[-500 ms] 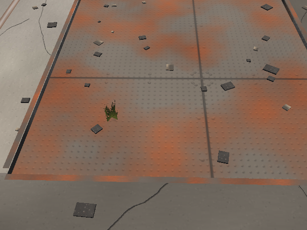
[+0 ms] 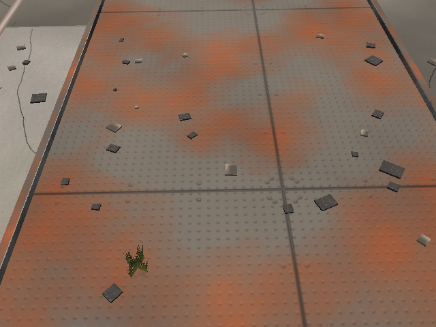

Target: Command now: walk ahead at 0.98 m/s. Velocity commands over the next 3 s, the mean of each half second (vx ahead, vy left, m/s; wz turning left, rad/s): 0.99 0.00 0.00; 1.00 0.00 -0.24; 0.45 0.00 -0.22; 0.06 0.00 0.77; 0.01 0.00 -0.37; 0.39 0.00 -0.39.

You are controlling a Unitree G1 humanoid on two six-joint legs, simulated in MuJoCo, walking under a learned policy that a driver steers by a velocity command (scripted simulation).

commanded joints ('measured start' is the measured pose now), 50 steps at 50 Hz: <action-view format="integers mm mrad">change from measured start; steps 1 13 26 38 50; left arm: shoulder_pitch -95 233 266 326 -131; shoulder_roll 70 198 94 127 29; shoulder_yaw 1 61 41 31 2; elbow -84 55 199 165 -14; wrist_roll -1 -7 -42 -55 -29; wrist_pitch -3 -23 -87 -55 14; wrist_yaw -8 37 16 54 -22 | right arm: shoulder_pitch -64 15 -462 -78 -78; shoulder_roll -79 -232 -19 -202 -69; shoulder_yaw -5 -30 69 -36 13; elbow -73 18 -247 -108 -4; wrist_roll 18 -37 -26 -24 12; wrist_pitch -45 21 4 12 -71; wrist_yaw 8 -60 45 -10 -6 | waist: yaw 40 215 -10 -80 30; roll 18 155 18 120 52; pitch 197 -129 178 -243 170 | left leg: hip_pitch -225 297 -450 494 -55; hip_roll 236 303 242 501 247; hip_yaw -238 -83 -33 -832 130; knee -408 428 407 -143 -336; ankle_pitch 48 1180 345 -291 684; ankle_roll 109 6 -51 190 -93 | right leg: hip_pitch -25 643 382 -38 53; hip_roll -50 132 46 105 20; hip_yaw -50 -129 -32 60 -164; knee -243 -823 -1146 343 -333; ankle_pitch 185 143 406 -171 301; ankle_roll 24 -109 -90 -57 -39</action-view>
